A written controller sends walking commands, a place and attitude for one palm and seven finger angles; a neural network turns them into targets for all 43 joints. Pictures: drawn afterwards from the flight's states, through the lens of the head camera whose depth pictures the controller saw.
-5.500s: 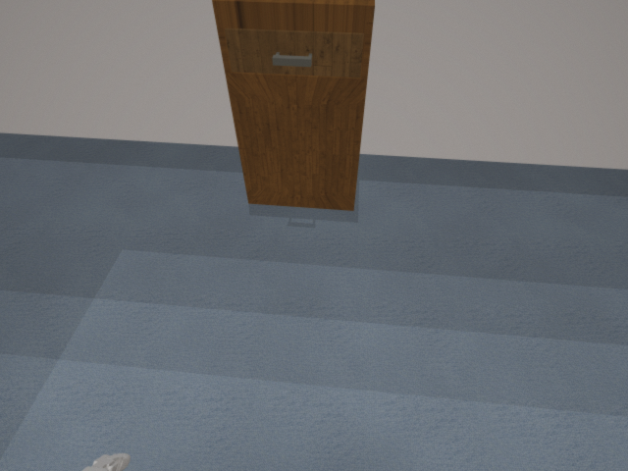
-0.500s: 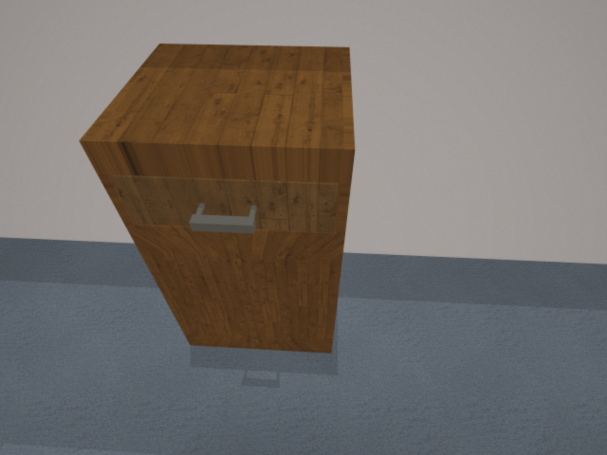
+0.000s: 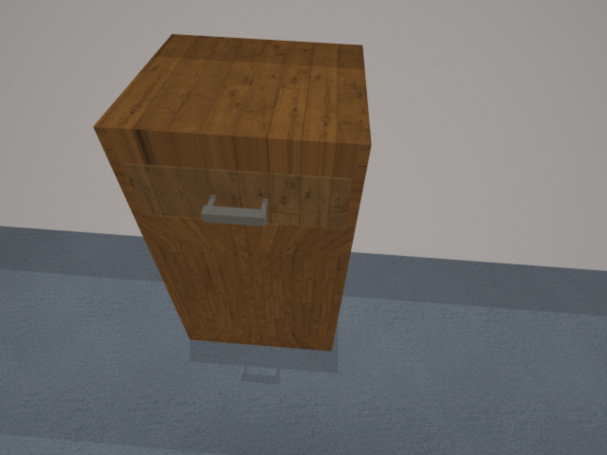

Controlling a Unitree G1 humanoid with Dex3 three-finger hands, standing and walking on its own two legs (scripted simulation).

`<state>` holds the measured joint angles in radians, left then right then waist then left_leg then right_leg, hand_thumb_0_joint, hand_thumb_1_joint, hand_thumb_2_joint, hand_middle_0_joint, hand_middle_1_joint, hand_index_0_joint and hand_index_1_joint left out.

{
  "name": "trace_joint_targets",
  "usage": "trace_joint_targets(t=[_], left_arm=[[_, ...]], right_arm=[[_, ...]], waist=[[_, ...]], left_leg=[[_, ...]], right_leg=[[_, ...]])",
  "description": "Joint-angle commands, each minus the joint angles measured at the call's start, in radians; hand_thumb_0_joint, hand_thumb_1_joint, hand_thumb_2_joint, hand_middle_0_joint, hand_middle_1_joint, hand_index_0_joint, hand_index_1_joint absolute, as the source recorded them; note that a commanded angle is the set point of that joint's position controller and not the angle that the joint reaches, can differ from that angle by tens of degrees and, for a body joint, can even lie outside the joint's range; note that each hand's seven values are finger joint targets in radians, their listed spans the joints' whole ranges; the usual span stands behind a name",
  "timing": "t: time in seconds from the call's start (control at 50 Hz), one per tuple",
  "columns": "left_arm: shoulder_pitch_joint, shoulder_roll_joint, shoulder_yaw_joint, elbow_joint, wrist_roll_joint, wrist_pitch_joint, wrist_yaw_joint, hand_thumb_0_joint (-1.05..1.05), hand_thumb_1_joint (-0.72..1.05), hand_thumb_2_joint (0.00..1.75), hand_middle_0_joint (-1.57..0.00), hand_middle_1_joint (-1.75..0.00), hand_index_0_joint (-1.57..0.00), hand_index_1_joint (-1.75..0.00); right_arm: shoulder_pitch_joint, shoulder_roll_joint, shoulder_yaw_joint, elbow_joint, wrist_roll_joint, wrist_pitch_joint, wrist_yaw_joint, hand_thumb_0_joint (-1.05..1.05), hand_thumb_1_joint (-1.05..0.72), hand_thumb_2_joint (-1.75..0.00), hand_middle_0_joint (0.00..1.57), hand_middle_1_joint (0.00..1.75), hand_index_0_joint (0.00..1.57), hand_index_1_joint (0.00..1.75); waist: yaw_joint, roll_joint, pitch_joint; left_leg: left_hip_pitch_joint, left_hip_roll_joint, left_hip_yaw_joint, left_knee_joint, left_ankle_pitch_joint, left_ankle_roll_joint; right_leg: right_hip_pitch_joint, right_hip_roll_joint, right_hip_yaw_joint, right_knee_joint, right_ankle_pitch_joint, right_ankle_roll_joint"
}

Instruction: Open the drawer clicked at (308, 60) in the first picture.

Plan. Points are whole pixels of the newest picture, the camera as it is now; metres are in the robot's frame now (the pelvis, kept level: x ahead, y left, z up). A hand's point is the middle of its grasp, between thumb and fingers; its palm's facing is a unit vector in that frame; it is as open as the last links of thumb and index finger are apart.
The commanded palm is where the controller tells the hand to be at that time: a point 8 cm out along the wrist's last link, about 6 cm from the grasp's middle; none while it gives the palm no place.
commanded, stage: look again from close up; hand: left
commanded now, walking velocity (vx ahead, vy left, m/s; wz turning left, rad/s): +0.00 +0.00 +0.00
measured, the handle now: (236, 208) +0.58 +0.17 -0.06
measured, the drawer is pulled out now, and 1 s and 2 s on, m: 0.00 0.00 0.00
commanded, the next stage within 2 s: shuffle to correct the standing spot in 0.24 s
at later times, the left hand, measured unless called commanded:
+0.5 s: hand out of the picture -0.01 +0.19 -0.17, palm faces -0.01 -0.98 -0.18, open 7.4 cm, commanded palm none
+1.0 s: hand out of the picture +0.04 +0.17 -0.18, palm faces +0.04 -0.98 -0.22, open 7.3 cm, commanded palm none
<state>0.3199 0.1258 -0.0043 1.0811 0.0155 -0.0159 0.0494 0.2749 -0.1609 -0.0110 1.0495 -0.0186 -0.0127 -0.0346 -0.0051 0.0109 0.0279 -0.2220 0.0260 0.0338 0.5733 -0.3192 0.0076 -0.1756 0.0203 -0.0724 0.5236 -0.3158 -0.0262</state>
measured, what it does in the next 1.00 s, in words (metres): stands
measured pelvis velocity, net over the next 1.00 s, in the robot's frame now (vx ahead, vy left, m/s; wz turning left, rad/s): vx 0.04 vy -0.01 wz -0.02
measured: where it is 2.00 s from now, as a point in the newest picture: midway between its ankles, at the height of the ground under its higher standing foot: outside the picture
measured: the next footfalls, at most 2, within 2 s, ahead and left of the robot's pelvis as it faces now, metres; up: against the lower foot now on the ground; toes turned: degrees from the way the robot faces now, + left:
none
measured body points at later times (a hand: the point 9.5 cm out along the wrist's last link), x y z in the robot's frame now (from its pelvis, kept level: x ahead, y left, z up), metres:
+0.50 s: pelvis +0.01 +0.02 +0.00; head +0.02 +0.02 +0.45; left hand -0.01 +0.24 -0.16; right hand -0.01 -0.19 -0.16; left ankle +0.00 +0.11 -0.73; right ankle -0.02 -0.10 -0.73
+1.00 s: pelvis +0.04 -0.01 +0.00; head +0.07 -0.01 +0.45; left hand +0.04 +0.22 -0.16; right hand +0.09 -0.24 -0.16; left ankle +0.01 +0.10 -0.73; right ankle -0.02 -0.10 -0.73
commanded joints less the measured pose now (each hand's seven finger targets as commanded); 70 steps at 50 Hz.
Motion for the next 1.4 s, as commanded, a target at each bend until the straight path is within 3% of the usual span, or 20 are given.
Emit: trace_joint_targets(t=[0.0, 0.16, 0.32, 0.44, 0.54, 0.6, 0.62, 0.66, 0.72, 0.8, 1.0, 1.02, 1.04, 1.06, 1.12, 1.16, 1.18, 1.2, 1.26, 1.38], left_arm=[[0.056, 0.101, 0.013, -0.04, 0.002, 0.005, -0.006, 0.0, 0.9, 0.9, -0.2, -0.3, -0.2, -0.3], [0.044, 0.108, 0.007, -0.04, 0.003, 0.007, -0.019, 0.0, 0.9, 0.9, -0.2, -0.3, -0.2, -0.3], [0.048, 0.113, 0.005, -0.014, -0.001, 0.0, -0.017, 0.0, 0.9, 0.9, -0.2, -0.3, -0.2, -0.3], [0.041, 0.092, 0.012, -0.019, 0.019, 0.016, -0.034, 0.0, 0.9, 0.9, -0.2, -0.3, -0.2, -0.3], [0.084, 0.081, 0.025, -0.018, 0.018, 0.004, -0.045, 0.0, 0.9, 0.9, -0.2, -0.3, -0.2, -0.3], [0.154, 0.098, 0.035, 0.008, 0.014, -0.011, -0.036, 0.0, 0.9, 0.9, -0.2, -0.3, -0.2, -0.3], [0.183, 0.122, 0.039, 0.024, 0.01, -0.018, -0.027, 0.0, 0.9, 0.9, -0.2, -0.3, -0.2, -0.3], [0.185, 0.121, 0.03, 0.036, 0.002, -0.031, -0.013, 0.0, 0.9, 0.9, -0.2, -0.3, -0.2, -0.3], [0.122, 0.123, 0.023, 0.021, -0.001, -0.032, 0.0, 0.0, 0.9, 0.9, -0.2, -0.3, -0.2, -0.3], [0.071, 0.141, 0.038, -0.022, -0.005, -0.008, 0.01, 0.0, 0.9, 0.9, -0.2, -0.3, -0.2, -0.3], [0.052, 0.136, 0.04, -0.074, 0.005, 0.011, 0.006, 0.0, 0.9, 0.9, -0.2, -0.3, -0.2, -0.3], [0.12, 0.172, 0.046, -0.059, 0.005, -0.015, 0.037, 0.0, 0.9, 0.9, -0.2, -0.3, -0.2, -0.3], [0.087, 0.217, 0.053, -0.118, 0.009, -0.023, 0.03, 0.0, 0.9, 0.9, -0.2, -0.3, -0.2, -0.3], [0.078, 0.196, 0.043, -0.132, 0.016, -0.033, 0.025, 0.0, 0.9, 0.9, -0.2, -0.3, -0.2, -0.3], [0.003, 0.21, 0.04, -0.184, 0.005, -0.028, 0.017, 0.0, 0.9, 0.9, -0.2, -0.3, -0.2, -0.3], [-0.013, 0.185, 0.034, -0.205, -0.008, -0.007, 0.015, 0.0, 0.9, 0.9, -0.2, -0.3, -0.2, -0.3], [-0.007, 0.167, 0.03, -0.208, -0.001, 0.008, 0.015, 0.0, 0.9, 0.9, -0.2, -0.3, -0.2, -0.3], [-0.012, 0.16, 0.025, -0.197, 0.0, 0.017, 0.01, 0.0, 0.9, 0.9, -0.2, -0.3, -0.2, -0.3], [-0.012, 0.165, 0.016, -0.178, 0.002, 0.02, -0.006, 0.0, 0.9, 0.9, -0.2, -0.3, -0.2, -0.3], [-0.013, 0.182, 0.017, -0.165, 0.007, 0.018, -0.019, 0.0, 0.9, 0.9, -0.2, -0.3, -0.2, -0.3]], right_arm=[[0.057, -0.088, 0.01, -0.036, 0.0, -0.012, 0.001, 0.0, -0.9, -0.9, 0.2, 0.3, 0.2, 0.3], [0.058, -0.116, 0.012, -0.038, 0.0, -0.017, 0.003, 0.0, -0.9, -0.9, 0.2, 0.3, 0.2, 0.3], [0.08, -0.107, 0.019, -0.001, 0.004, -0.025, 0.001, 0.0, -0.9, -0.9, 0.2, 0.3, 0.2, 0.3], [0.11, -0.136, -0.008, 0.016, -0.005, -0.009, -0.004, 0.0, -0.9, -0.9, 0.2, 0.3, 0.2, 0.3], [0.116, -0.124, -0.019, 0.007, -0.007, -0.018, -0.01, 0.0, -0.9, -0.9, 0.2, 0.3, 0.2, 0.3], [0.078, -0.076, -0.007, -0.007, -0.001, -0.03, -0.009, 0.0, -0.9, -0.9, 0.2, 0.3, 0.2, 0.3], [0.068, -0.043, 0.002, -0.008, 0.0, -0.033, -0.007, 0.0, -0.9, -0.9, 0.2, 0.3, 0.2, 0.3], [0.041, -0.015, 0.013, -0.002, 0.004, -0.025, -0.008, 0.0, -0.9, -0.9, 0.2, 0.3, 0.2, 0.3], [0.08, -0.015, 0.013, 0.029, 0.018, -0.017, -0.011, 0.0, -0.9, -0.9, 0.2, 0.3, 0.2, 0.3], [0.095, -0.071, -0.006, 0.035, 0.015, -0.007, -0.023, 0.0, -0.9, -0.9, 0.2, 0.3, 0.2, 0.3], [0.006, -0.094, -0.02, -0.058, 0.004, 0.01, -0.014, 0.0, -0.9, -0.9, 0.2, 0.3, 0.2, 0.3], [-0.095, -0.146, -0.042, -0.134, 0.025, 0.002, -0.001, 0.0, -0.9, -0.9, 0.2, 0.3, 0.2, 0.3], [-0.069, -0.076, -0.033, -0.17, 0.016, 0.008, 0.016, 0.0, -0.9, -0.9, 0.2, 0.3, 0.2, 0.3], [-0.079, -0.069, -0.031, -0.178, 0.014, 0.009, 0.019, 0.0, -0.9, -0.9, 0.2, 0.3, 0.2, 0.3], [-0.007, -0.067, -0.026, -0.169, 0.013, 0.009, 0.024, 0.0, -0.9, -0.9, 0.2, 0.3, 0.2, 0.3], [0.025, -0.124, -0.028, -0.156, 0.004, 0.004, 0.02, 0.0, -0.9, -0.9, 0.2, 0.3, 0.2, 0.3], [0.01, -0.14, -0.022, -0.16, 0.0, 0.003, 0.019, 0.0, -0.9, -0.9, 0.2, 0.3, 0.2, 0.3], [-0.024, -0.147, -0.018, -0.161, 0.001, 0.005, 0.019, 0.0, -0.9, -0.9, 0.2, 0.3, 0.2, 0.3], [-0.06, -0.148, -0.013, -0.171, 0.002, 0.009, 0.022, 0.0, -0.9, -0.9, 0.2, 0.3, 0.2, 0.3], [-0.006, -0.155, -0.01, -0.137, -0.005, 0.004, 0.025, 0.0, -0.9, -0.9, 0.2, 0.3, 0.2, 0.3]], waist=[[0.015, 0.112, 0.103], [0.018, 0.015, 0.081], [0.015, -0.012, 0.021], [-0.002, 0.047, 0.112], [0.012, 0.047, 0.064], [0.039, -0.089, 0.038], [0.042, -0.164, 0.019], [0.035, -0.159, 0.022], [0.0, -0.103, -0.028], [0.002, 0.063, -0.043], [0.016, -0.051, -0.088], [0.041, -0.063, -0.049], [0.022, -0.175, -0.051], [0.024, -0.162, -0.094], [-0.026, -0.113, -0.141], [-0.019, 0.004, -0.095], [0.002, 0.07, -0.029], [0.013, 0.134, 0.043], [0.019, 0.02, 0.13], [0.009, 0.008, 0.076]], left_leg=[[-0.095, 0.107, -0.135, -0.212, 0.114, 0.059], [-0.083, 0.094, -0.153, -0.279, 0.003, 0.066], [-0.002, 0.084, -0.117, -0.231, 0.204, 0.063], [-0.034, 0.171, -0.24, -0.332, -0.177, 0.123], [-0.029, 0.181, -0.213, -0.231, -0.004, 0.142], [-0.156, 0.061, -0.039, -0.045, 0.122, 0.076], [-0.193, 0.012, 0.022, 0.038, 0.081, 0.044], [-0.194, 0.015, 0.02, 0.094, -0.105, 0.014], [-0.064, 0.036, 0.01, -0.041, 0.111, 0.007], [0.117, 0.095, -0.012, -0.023, 0.723, 0.037], [0.084, 0.092, -0.033, -0.036, 0.535, 0.038], [0.0, 0.079, 0.029, 0.178, 0.409, 0.0], [-0.178, 0.008, -0.006, 0.211, -0.05, 0.017], [-0.197, 0.015, -0.027, 0.225, -0.133, 0.022], [-0.051, -0.023, 0.019, -0.003, 0.043, 0.024], [0.05, 0.085, -0.085, -0.06, 0.365, 0.06], [-0.014, 0.133, -0.144, -0.091, 0.378, 0.098], [-0.085, 0.139, -0.182, -0.144, 0.304, 0.114], [-0.185, 0.09, -0.18, -0.23, -0.086, 0.085], [-0.164, 0.083, -0.198, -0.302, -0.235, 0.077]], right_leg=[[-0.041, -0.075, 0.074, -0.091, 0.028, -0.016], [-0.029, -0.093, 0.07, -0.1, 0.048, -0.008], [-0.006, -0.113, 0.081, -0.108, 0.126, -0.003], [-0.146, -0.053, 0.017, 0.009, -0.091, -0.013], [-0.116, -0.06, 0.037, -0.007, -0.048, -0.029], [0.068, -0.141, 0.164, -0.081, 0.187, -0.061], [0.125, -0.21, 0.239, -0.107, 0.393, -0.082], [0.145, -0.287, 0.263, -0.104, 0.856, -0.123], [0.136, -0.237, 0.159, -0.022, 1.054, -0.078], [0.005, -0.154, 0.101, 0.018, 0.684, -0.009], [-0.001, -0.158, 0.132, 0.002, 0.556, -0.024], [-0.022, -0.205, 0.218, -0.085, 0.957, 0.041], [0.104, -0.279, 0.273, -0.056, 1.047, -0.022], [0.138, -0.291, 0.27, -0.04, 1.045, -0.089], [0.116, -0.213, 0.153, 0.056, 0.867, -0.094], [-0.04, -0.129, 0.096, 0.06, 0.416, -0.03], [-0.064, -0.079, 0.066, 0.038, 0.142, -0.01], [-0.066, -0.05, 0.049, 0.023, -0.021, 0.001], [-0.078, -0.062, 0.087, -0.067, -0.087, -0.011], [-0.075, -0.073, 0.089, -0.09, -0.143, -0.014]])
